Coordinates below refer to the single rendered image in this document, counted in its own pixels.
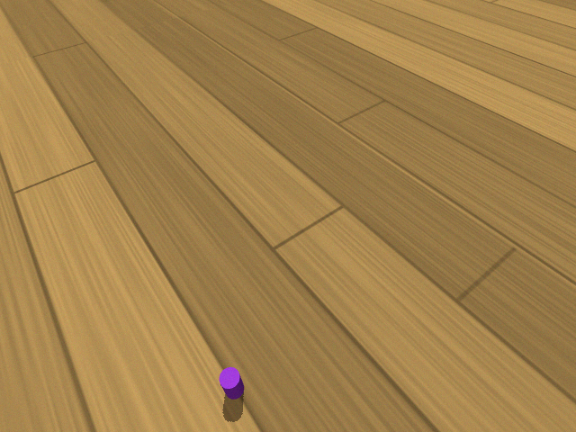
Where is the can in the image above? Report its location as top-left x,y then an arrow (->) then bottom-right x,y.
220,367 -> 244,400

